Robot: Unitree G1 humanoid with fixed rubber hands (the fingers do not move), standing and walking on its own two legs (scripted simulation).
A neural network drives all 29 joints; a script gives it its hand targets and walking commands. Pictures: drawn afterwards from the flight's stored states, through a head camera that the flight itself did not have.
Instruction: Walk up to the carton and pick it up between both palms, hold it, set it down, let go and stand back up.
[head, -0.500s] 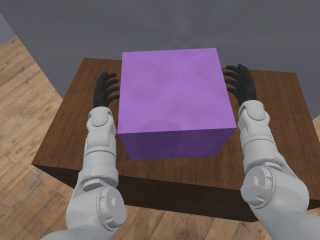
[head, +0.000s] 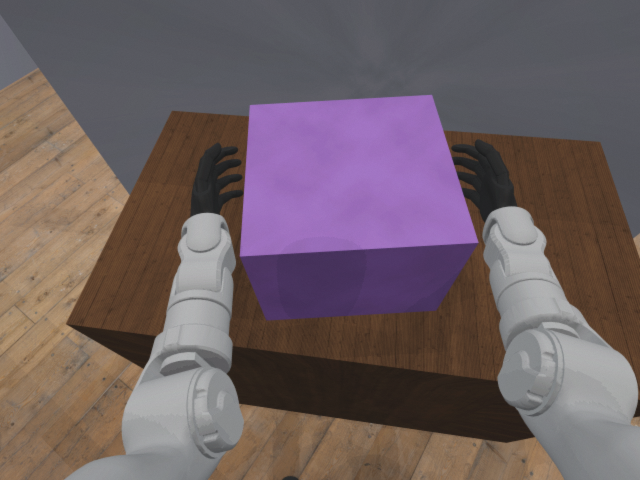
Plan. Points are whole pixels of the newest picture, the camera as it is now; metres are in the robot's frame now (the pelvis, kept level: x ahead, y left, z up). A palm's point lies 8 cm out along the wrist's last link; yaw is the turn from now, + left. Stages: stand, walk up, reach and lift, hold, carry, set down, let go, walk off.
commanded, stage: set down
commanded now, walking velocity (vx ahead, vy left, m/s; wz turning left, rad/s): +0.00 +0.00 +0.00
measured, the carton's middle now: (346, 211) +0.48 +0.04 -0.02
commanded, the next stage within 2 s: none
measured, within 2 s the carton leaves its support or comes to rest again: neither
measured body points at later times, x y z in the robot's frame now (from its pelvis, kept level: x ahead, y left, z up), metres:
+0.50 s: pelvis -0.03 +0.00 -0.03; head +0.09 -0.01 +0.40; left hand +0.40 +0.23 +0.01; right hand +0.49 -0.17 +0.03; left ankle -0.02 +0.12 -0.74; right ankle -0.03 -0.09 -0.74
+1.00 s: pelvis -0.04 -0.01 -0.03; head +0.08 -0.02 +0.41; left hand +0.41 +0.25 +0.08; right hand +0.50 -0.20 +0.09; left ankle -0.02 +0.12 -0.74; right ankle -0.03 -0.09 -0.74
